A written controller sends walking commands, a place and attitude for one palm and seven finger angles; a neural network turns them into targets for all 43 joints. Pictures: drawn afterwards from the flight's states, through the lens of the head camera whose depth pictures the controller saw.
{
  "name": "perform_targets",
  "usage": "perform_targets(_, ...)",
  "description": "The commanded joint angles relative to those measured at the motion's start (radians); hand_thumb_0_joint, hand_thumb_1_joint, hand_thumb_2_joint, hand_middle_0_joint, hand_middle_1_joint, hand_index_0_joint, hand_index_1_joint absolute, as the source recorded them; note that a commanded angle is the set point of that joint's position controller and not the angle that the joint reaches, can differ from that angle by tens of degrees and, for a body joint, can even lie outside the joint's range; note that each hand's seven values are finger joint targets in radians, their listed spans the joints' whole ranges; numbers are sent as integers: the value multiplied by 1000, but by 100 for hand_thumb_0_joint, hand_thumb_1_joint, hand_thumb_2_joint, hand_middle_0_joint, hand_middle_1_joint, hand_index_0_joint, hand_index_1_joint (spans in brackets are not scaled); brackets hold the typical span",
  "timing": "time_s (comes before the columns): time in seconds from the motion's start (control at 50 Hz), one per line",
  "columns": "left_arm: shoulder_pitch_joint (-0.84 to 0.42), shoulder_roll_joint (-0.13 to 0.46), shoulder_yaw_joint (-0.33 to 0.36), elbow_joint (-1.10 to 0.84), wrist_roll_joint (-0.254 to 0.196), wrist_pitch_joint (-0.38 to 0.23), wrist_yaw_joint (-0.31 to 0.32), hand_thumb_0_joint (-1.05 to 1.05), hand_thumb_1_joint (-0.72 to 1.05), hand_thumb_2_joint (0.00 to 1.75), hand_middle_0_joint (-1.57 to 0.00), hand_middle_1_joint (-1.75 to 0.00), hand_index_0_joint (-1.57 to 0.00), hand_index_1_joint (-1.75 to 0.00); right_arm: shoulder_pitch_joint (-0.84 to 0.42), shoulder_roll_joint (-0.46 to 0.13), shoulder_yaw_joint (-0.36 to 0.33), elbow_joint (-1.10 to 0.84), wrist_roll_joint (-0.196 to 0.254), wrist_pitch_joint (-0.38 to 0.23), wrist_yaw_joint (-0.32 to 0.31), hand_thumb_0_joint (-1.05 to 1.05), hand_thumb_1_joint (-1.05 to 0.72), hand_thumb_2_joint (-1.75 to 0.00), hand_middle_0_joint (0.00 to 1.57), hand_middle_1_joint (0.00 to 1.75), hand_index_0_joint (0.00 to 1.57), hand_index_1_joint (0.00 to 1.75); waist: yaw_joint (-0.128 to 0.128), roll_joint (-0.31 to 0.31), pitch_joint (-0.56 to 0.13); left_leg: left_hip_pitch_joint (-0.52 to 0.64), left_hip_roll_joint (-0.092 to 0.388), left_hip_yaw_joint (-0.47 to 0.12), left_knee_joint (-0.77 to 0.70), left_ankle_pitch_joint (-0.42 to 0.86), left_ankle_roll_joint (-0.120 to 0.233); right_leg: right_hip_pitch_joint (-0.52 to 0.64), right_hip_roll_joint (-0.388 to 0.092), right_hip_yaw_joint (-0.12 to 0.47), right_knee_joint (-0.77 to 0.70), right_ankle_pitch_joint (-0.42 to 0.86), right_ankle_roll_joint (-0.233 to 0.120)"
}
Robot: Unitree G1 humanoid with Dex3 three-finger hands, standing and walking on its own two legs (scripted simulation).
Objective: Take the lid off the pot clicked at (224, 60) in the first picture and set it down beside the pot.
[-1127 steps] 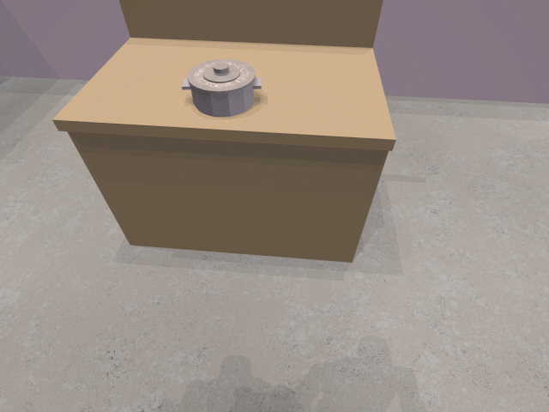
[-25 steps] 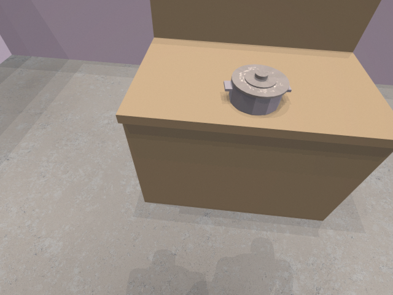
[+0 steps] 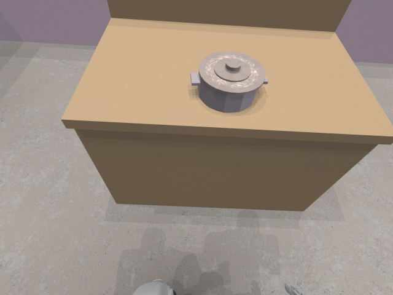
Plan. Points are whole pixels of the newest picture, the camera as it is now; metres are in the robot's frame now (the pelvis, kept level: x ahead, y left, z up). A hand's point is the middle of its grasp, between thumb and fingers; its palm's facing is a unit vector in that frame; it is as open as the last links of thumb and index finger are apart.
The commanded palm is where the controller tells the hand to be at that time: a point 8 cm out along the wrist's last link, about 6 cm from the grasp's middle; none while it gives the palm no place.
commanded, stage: shuffle to correct the standing spot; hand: left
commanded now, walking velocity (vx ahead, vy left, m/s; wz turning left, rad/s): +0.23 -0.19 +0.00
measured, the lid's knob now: (233, 64) +0.72 -0.08 +0.05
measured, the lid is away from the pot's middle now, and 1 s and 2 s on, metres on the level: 0.01 0.01 0.01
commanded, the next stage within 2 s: come to a stop and stand still in 0.96 s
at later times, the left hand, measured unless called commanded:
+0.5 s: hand (172, 289) +0.15 +0.06 -0.15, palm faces +0.08 -0.98 -0.19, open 7.3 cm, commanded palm none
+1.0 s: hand (193, 243) +0.25 +0.01 -0.16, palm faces +0.10 -0.99 -0.12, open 7.4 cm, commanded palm none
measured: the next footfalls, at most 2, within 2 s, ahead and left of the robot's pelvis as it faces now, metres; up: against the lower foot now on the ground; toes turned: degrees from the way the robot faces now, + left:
right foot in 0.36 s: +0.18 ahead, -0.23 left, +0.00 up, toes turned -2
left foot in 0.70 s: +0.23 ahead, -0.08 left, +0.00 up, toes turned +10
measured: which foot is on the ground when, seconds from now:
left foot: down 0.00-0.36, up 0.38-0.68, down 0.70-1.00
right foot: up 0.00-0.34, down 0.36-0.72, up 0.74-1.00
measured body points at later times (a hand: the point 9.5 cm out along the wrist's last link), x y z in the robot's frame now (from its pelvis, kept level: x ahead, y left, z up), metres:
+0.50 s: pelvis +0.12 -0.12 +0.02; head +0.15 -0.12 +0.47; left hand +0.15 +0.11 -0.13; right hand +0.14 -0.38 -0.13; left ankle +0.08 +0.00 -0.64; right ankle +0.14 -0.23 -0.71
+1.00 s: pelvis +0.23 -0.16 +0.03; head +0.26 -0.12 +0.48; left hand +0.25 +0.07 -0.14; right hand +0.26 -0.39 -0.10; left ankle +0.19 -0.08 -0.71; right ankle +0.26 -0.35 -0.63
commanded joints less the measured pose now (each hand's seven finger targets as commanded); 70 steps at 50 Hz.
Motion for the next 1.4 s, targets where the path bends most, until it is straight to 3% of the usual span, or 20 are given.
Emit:
perform_targets(0.0,-50,131,46,-153,-3,-22,16,0,90,90,-20,-30,-20,-30,387,-193,-30,59,-5,15,-26,0,-90,-90,20,30,20,30,-65,157,-155,398,451,-608,-255,640,214,-521,-78,184,859,-8,43)
perform_targets(0.04,-55,142,50,-160,17,12,-4,0,90,90,-20,-30,-20,-30,174,-127,-20,-5,-11,0,-20,0,-90,-90,20,30,20,30,35,157,-16,122,412,-572,-369,59,190,-535,-162,197,837,85,53)
perform_targets(0.1,-39,88,38,-168,24,44,-26,0,90,90,-20,-30,-20,-30,109,-150,-31,-30,-22,-7,-8,0,-90,-90,20,30,20,30,90,38,-13,-34,307,-334,-372,-54,109,-490,-207,141,611,114,79)
perform_targets(0.24,-212,113,34,-236,17,28,-47,0,90,90,-20,-30,-20,-30,194,-215,-66,-27,-28,35,12,0,-90,-90,20,30,20,30,-4,210,-22,-33,235,-279,-358,-254,44,-298,-175,-72,-44,137,124)
perform_targets(0.3,-113,160,48,-194,15,19,-47,0,90,90,-20,-30,-20,-30,195,-209,-65,-20,-30,56,12,0,-90,-90,20,30,20,30,39,123,-122,-12,183,-226,-154,-281,-30,-93,-123,-116,-280,147,123)
perform_targets(0.32,-50,206,60,-172,16,14,-38,0,90,90,-20,-30,-20,-30,200,-169,-55,-19,-22,56,11,0,-90,-90,20,30,20,30,75,-10,-140,-115,118,-150,27,-286,-63,28,-183,-24,-360,130,96)
perform_targets(0.34,25,305,80,-150,24,9,-23,0,90,90,-20,-30,-20,-30,187,-66,-33,-42,-13,55,12,0,-90,-90,20,30,20,30,110,-306,-124,-351,-3,-43,302,-451,-104,143,-403,304,-491,58,7)
perform_targets(0.36,39,321,80,-156,19,13,-11,0,90,90,-20,-30,-20,-30,118,-109,-28,-75,-8,61,13,0,-90,-90,20,30,20,30,140,-313,-136,-368,12,-117,495,-514,-88,59,-517,504,-575,50,-103)
perform_targets(0.4,-122,249,64,-176,21,6,-1,0,90,90,-20,-30,-20,-30,129,-123,-38,-48,-14,56,14,0,-90,-90,20,30,20,30,63,-195,-73,-326,66,-158,609,-377,-80,-52,-453,418,-562,29,-159)
perform_targets(0.46,-203,193,47,-191,20,-10,10,0,90,90,-20,-30,-20,-30,180,-77,-25,-12,-18,63,27,0,-90,-90,20,30,20,30,7,-73,-78,-167,60,-110,485,-260,-100,-157,-376,178,-508,288,-117)
perform_targets(0.64,-109,180,25,-110,0,3,-1,0,90,90,-20,-30,-20,-30,208,-49,0,28,-7,28,3,0,-90,-90,20,30,20,30,-7,-57,-144,188,-13,-37,-127,-67,-90,-64,-288,104,-359,625,-73)
perform_targets(0.66,-109,159,21,-111,-1,4,-4,0,90,90,-20,-30,-20,-30,253,-77,-5,48,-9,23,-6,0,-90,-90,20,30,20,30,-36,-2,-122,303,29,-74,-201,-22,-72,-147,-267,89,-270,588,-44)
perform_targets(0.7,-96,105,14,-134,9,5,-12,0,90,90,-20,-30,-20,-30,362,-219,-40,66,-30,30,-14,0,-90,-90,20,30,20,30,-71,322,-108,474,418,-579,-354,215,138,-492,-105,-41,186,-138,60)
perform_targets(0.78,-161,141,41,-122,22,27,-17,0,90,90,-20,-30,-20,-30,235,-121,-16,18,-20,24,-20,0,-90,-90,20,30,20,30,0,96,-20,277,335,-429,-386,179,131,-556,-164,117,459,40,82)
perform_targets(0.86,-129,103,35,-115,21,49,-17,0,90,90,-20,-30,-20,-30,229,-117,-15,6,-14,10,-15,0,-90,-90,20,30,20,30,30,123,-50,265,248,-228,-370,392,77,-520,-173,79,410,138,115)
perform_targets(1.08,-237,98,28,-166,13,32,-24,0,90,90,-20,-30,-20,-30,254,-178,-39,10,-27,54,-8,0,-90,-90,20,30,20,30,12,224,-76,221,242,-196,-236,323,10,-235,-162,-44,-209,214,98)
perform_targets(1.14,-90,231,35,-90,10,-12,10,0,90,90,-20,-30,-20,-30,312,-40,-3,32,-2,52,8,0,-90,-90,20,30,20,30,51,-143,-231,0,42,-67,29,-202,-117,176,-424,193,-352,930,37)
perform_targets(1.18,-117,259,26,-83,8,-16,16,0,90,90,-20,-30,-20,-30,319,-47,-9,46,8,81,-5,0,-90,-90,20,30,20,30,31,-211,-206,39,6,-112,160,-471,-130,58,-485,208,-348,1223,-43)
perform_targets(1.2,-176,251,26,-97,8,-13,23,0,90,90,-20,-30,-20,-30,336,-67,-15,59,14,97,-8,0,-90,-90,20,30,20,30,20,-325,-200,46,20,-143,201,-461,-130,17,-490,234,-363,1170,-67)
perform_targets(1.38,-286,263,52,-180,27,32,51,0,90,90,-20,-30,-20,-30,250,-52,-19,24,2,120,20,0,-90,-90,20,30,20,30,26,-127,-149,60,-11,-137,210,-288,-140,-186,-480,176,-412,699,-101)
